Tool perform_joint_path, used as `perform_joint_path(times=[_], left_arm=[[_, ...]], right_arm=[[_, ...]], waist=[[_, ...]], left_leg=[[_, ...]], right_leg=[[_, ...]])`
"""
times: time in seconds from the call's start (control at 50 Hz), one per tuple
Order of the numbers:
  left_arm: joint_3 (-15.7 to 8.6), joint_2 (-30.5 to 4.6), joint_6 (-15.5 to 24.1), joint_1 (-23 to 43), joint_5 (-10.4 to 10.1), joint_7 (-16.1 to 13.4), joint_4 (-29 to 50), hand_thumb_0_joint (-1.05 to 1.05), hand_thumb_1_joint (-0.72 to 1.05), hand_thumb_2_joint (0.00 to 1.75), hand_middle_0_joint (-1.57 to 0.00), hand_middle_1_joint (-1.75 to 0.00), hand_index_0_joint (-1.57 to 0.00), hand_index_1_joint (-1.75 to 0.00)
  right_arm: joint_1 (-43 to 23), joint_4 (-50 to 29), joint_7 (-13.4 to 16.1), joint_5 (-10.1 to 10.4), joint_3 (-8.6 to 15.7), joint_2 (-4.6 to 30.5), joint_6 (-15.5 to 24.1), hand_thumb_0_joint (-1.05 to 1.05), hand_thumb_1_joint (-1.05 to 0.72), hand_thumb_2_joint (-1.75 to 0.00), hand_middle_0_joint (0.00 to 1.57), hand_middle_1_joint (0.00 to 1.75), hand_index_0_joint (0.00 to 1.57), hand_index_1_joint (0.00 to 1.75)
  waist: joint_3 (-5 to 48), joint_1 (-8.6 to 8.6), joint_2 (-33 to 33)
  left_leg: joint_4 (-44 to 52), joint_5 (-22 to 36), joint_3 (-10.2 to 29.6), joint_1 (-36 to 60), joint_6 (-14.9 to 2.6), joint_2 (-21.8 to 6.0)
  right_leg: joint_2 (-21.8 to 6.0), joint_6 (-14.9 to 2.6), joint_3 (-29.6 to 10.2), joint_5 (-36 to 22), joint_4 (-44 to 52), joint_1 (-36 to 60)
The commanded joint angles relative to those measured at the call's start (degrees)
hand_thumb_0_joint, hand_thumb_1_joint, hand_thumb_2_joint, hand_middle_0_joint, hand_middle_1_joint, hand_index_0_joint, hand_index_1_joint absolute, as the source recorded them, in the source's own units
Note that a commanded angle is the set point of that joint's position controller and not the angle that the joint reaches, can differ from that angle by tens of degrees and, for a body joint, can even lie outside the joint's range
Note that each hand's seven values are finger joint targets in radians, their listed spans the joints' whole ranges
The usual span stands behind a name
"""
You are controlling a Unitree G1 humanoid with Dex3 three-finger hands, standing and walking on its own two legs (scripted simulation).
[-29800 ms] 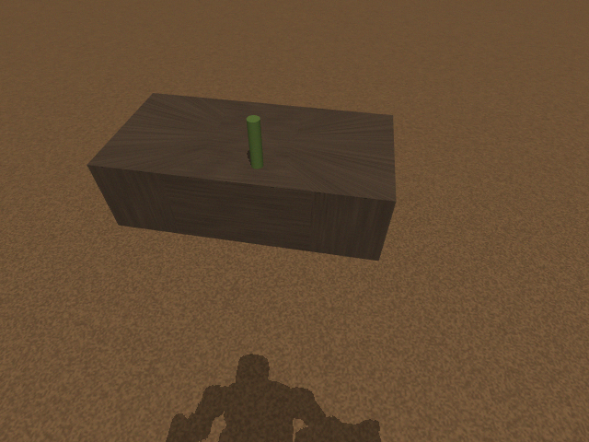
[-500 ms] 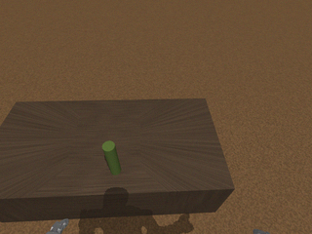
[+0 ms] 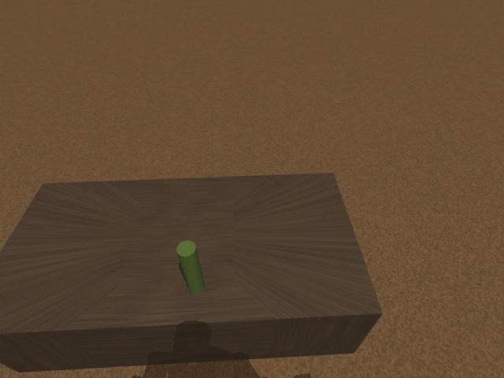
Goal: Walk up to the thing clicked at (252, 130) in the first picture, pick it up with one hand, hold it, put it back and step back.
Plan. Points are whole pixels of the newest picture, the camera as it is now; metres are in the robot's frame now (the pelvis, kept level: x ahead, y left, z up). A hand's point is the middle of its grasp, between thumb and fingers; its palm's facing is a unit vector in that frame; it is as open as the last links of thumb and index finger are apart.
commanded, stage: stand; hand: left
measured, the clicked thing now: (191, 269) +0.49 +0.20 -0.30
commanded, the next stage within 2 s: step back in 1.78 s
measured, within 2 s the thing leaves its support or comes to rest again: neither
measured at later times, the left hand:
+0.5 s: hand out of the picture +0.05 +0.25 -0.16, palm faces -0.03 -0.94 -0.34, open 7.4 cm
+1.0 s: hand out of the picture +0.10 +0.24 -0.15, palm faces -0.02 -0.94 -0.34, open 7.4 cm
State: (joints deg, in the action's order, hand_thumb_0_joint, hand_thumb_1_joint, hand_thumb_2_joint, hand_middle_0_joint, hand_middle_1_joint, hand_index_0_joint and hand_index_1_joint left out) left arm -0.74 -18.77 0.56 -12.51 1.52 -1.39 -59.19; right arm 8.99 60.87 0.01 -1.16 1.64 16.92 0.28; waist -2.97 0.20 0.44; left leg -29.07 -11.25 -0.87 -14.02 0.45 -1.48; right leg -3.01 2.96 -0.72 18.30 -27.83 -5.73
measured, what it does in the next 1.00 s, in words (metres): stands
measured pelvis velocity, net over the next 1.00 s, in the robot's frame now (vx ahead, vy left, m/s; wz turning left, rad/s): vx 0.02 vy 0.00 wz -0.01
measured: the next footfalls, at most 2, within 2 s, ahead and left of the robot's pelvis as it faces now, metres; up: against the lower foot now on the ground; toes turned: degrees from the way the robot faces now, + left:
none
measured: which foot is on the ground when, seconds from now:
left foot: down 0.00-1.00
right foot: down 0.00-1.00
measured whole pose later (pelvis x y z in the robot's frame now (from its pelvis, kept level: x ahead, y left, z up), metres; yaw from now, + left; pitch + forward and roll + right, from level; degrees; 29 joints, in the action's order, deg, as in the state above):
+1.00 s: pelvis +0.02 +0.00 +0.01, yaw -1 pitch -3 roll +0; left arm -1.0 -19.2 0.7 -6.7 1.0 -0.7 -64.4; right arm 4.9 66.0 0.1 -0.5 1.1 19.1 0.4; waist -3.3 -0.5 -0.5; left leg -21.7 -9.0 -1.4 -10.2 1.0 -1.7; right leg -2.9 2.8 -0.9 15.2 -19.3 -1.7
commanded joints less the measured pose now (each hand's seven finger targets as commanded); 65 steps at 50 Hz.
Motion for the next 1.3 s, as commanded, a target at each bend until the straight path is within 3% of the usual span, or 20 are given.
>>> perform_joint_path(times=[0.0,0.16,0.2,0.26,0.34,0.4,0.44,0.54,0.6,0.64,0.68,0.76,0.84,0.94,0.98,1.04,1.18,1.24,1.28], left_arm=[[-2.0,-11.7,1.2,2.5,-0.1,-0.4,1.8,0.0,0.9,0.9,-0.2,-0.3,-0.2,-0.3],[-2.2,-12.6,1.0,3.3,0.0,0.1,-0.5,0.0,0.9,0.9,-0.2,-0.3,-0.2,-0.3],[-2.1,-12.5,1.0,3.4,0.0,0.2,-0.7,0.0,0.9,0.9,-0.2,-0.3,-0.2,-0.3],[-2.1,-12.4,1.4,4.0,-0.2,0.2,-1.0,0.0,0.9,0.9,-0.2,-0.3,-0.2,-0.3],[-2.0,-12.3,1.1,3.7,-0.3,0.3,-1.8,0.0,0.9,0.9,-0.2,-0.3,-0.2,-0.3],[-1.9,-12.5,1.2,4.5,-0.4,0.3,-2.1,0.0,0.9,0.9,-0.2,-0.3,-0.2,-0.3],[-2.0,-12.5,1.1,4.5,-0.6,0.3,-2.4,0.0,0.9,0.9,-0.2,-0.3,-0.2,-0.3],[-1.9,-12.2,0.7,4.3,-0.4,0.4,-3.0,0.0,0.9,0.9,-0.2,-0.3,-0.2,-0.3],[-1.9,-12.1,1.0,4.7,-0.6,0.3,-2.9,0.0,0.9,0.9,-0.2,-0.3,-0.2,-0.3],[-1.9,-12.3,1.1,4.8,-0.7,0.3,-3.0,0.0,0.9,0.9,-0.2,-0.3,-0.2,-0.3],[-2.2,-12.6,1.2,5.2,-0.9,0.2,-2.8,0.0,0.9,0.9,-0.2,-0.3,-0.2,-0.3],[-2.1,-12.4,1.1,5.2,-0.8,0.1,-2.7,0.0,0.9,0.9,-0.2,-0.3,-0.2,-0.3],[-2.1,-12.3,0.9,5.8,-0.7,0.1,-2.6,0.0,0.9,0.9,-0.2,-0.3,-0.2,-0.3],[-2.3,-12.5,0.9,6.1,-0.7,0.1,-2.4,0.0,0.9,0.9,-0.2,-0.3,-0.2,-0.3],[-2.3,-12.5,0.8,6.2,-0.8,0.2,-2.4,0.0,0.9,0.9,-0.2,-0.3,-0.2,-0.3],[-2.3,-12.8,0.9,6.9,-0.7,0.2,-2.2,0.0,0.9,0.9,-0.2,-0.3,-0.2,-0.3],[-2.5,-13.0,0.8,6.9,-0.6,0.4,-2.1,0.0,0.9,0.9,-0.2,-0.3,-0.2,-0.3],[-2.3,-12.6,0.9,6.4,-0.7,0.4,-2.1,0.0,0.9,0.9,-0.2,-0.3,-0.2,-0.3],[-2.4,-12.8,0.8,6.5,-0.7,0.5,-2.1,0.0,0.9,0.9,-0.2,-0.3,-0.2,-0.3]], right_arm=[[-3.1,-2.4,0.6,0.2,2.4,12.2,1.1,0.0,-0.9,-0.9,0.2,0.3,0.2,0.3],[-3.1,-0.3,0.2,0.0,2.4,12.9,0.5,0.0,-0.9,-0.9,0.2,0.3,0.2,0.3],[-3.2,-0.1,0.2,0.1,2.5,13.1,0.5,0.0,-0.9,-0.9,0.2,0.3,0.2,0.3],[-2.8,0.4,0.2,0.1,2.3,12.8,1.1,0.0,-0.9,-0.9,0.2,0.3,0.2,0.3],[-3.6,0.7,0.4,0.2,2.2,14.0,0.9,0.0,-0.9,-0.9,0.2,0.3,0.2,0.3],[-3.1,1.1,0.4,0.4,1.8,13.2,1.1,0.0,-0.9,-0.9,0.2,0.3,0.2,0.3],[-2.6,1.6,0.4,0.3,1.7,13.6,1.2,0.0,-0.9,-0.9,0.2,0.3,0.2,0.3],[-4.0,1.6,0.6,0.4,1.7,14.4,1.1,0.0,-0.9,-0.9,0.2,0.3,0.2,0.3],[-3.5,1.8,0.6,0.4,1.7,14.2,1.2,0.0,-0.9,-0.9,0.2,0.3,0.2,0.3],[-3.2,2.1,0.5,0.5,1.7,14.2,1.2,0.0,-0.9,-0.9,0.2,0.3,0.2,0.3],[-3.3,2.0,0.6,0.5,1.6,14.1,1.4,0.0,-0.9,-0.9,0.2,0.3,0.2,0.3],[-4.1,2.0,0.7,0.6,1.4,13.9,1.3,0.0,-0.9,-0.9,0.2,0.3,0.2,0.3],[-4.9,2.2,0.8,0.5,1.3,14.1,1.2,0.0,-0.9,-0.9,0.2,0.3,0.2,0.3],[-5.5,2.2,0.8,0.5,1.5,14.4,1.2,0.0,-0.9,-0.9,0.2,0.3,0.2,0.3],[-5.6,2.2,0.8,0.5,1.5,14.5,1.1,0.0,-0.9,-0.9,0.2,0.3,0.2,0.3],[-5.9,2.1,0.7,0.5,1.4,14.2,1.1,0.0,-0.9,-0.9,0.2,0.3,0.2,0.3],[-5.9,2.2,0.5,0.5,1.6,14.5,1.0,0.0,-0.9,-0.9,0.2,0.3,0.2,0.3],[-6.3,2.2,0.4,0.5,1.6,14.5,1.1,0.0,-0.9,-0.9,0.2,0.3,0.2,0.3],[-5.9,2.2,0.5,0.6,1.6,14.5,1.2,0.0,-0.9,-0.9,0.2,0.3,0.2,0.3]], waist=[[-0.9,-0.43,-1.9],[-2.6,-0.52,0.6],[-1.9,-0.5,0.4],[1.4,-0.62,0.2],[0.7,-0.25,1.8],[0.8,-0.57,-0.3],[2.2,-0.53,0.6],[0.4,-0.35,0.9],[2.7,-0.41,-1.0],[3.0,-0.74,-1.0],[4.5,-0.6,-0.8],[5.0,-0.36,-1.8],[3.3,-0.53,-0.7],[4.5,-0.35,-0.6],[3.6,-0.52,0.3],[4.0,-0.67,-0.7],[2.7,-0.86,0.0],[3.5,-0.48,-0.4],[3.5,-0.75,-0.1]], left_leg=[[8.1,0.5,6.6,6.1,-1.89,-4.5],[11.6,-7.9,6.9,3.1,-1.3,-4.4],[11.6,-7.1,6.9,3.2,-1.29,-4.5],[10.4,-0.1,6.3,6.2,-1.32,-4.8],[11.9,-3.7,6.9,4.6,-1.47,-5.1],[11.0,2.3,6.2,5.7,-1.39,-5.0],[10.9,3.0,6.1,6.6,-1.56,-5.2],[12.4,-1.2,6.8,6.0,-1.38,-5.4],[10.3,6.8,5.6,8.0,-1.72,-5.4],[10.0,7.8,5.2,8.9,-1.64,-5.3],[9.2,14.0,5.0,9.7,-1.74,-5.7],[7.9,18.9,4.4,10.2,-1.73,-5.7],[9.1,14.4,4.5,10.0,-1.32,-5.6],[8.8,16.9,4.2,10.4,-1.43,-6.0],[9.8,13.2,4.1,9.7,-1.24,-5.7],[9.8,14.5,4.2,9.9,-1.11,-5.9],[11.2,7.7,4.6,8.9,-1.14,-5.6],[10.5,10.7,4.7,9.5,-1.44,-5.9],[11.1,8.8,4.8,9.4,-1.17,-5.8]], right_leg=[[-3.2,-3.98,-3.2,-3.6,9.6,-7.5],[-3.0,-3.87,-3.5,3.3,12.0,-6.7],[-3.2,-3.98,-3.6,3.2,12.3,-6.4],[-4.1,-3.96,-4.3,-3.1,11.8,-4.2],[-3.5,-3.73,-3.4,-2.7,11.4,-3.9],[-4.0,-3.85,-3.6,-6.1,11.4,-3.4],[-4.0,-3.79,-3.5,-7.5,10.9,-2.4],[-3.4,-3.78,-2.8,-5.1,11.0,-4.0],[-4.2,-3.67,-3.3,-9.7,11.4,-2.3],[-4.3,-3.54,-3.4,-10.7,11.5,-2.5],[-4.6,-3.36,-3.3,-15.7,10.5,-0.6],[-4.5,-2.69,-2.4,-20.6,10.6,0.2],[-4.4,-2.8,-2.5,-15.9,11.7,-1.3],[-4.7,-2.92,-2.5,-17.9,11.4,0.2],[-4.3,-2.86,-2.5,-14.7,12.0,-0.7],[-4.5,-2.97,-2.5,-15.1,12.0,-0.4],[-4.3,-3.37,-2.7,-10.0,13.0,-1.5],[-4.6,-3.42,-2.7,-12.3,12.6,-0.9],[-4.3,-3.45,-2.7,-10.5,12.7,-1.0]])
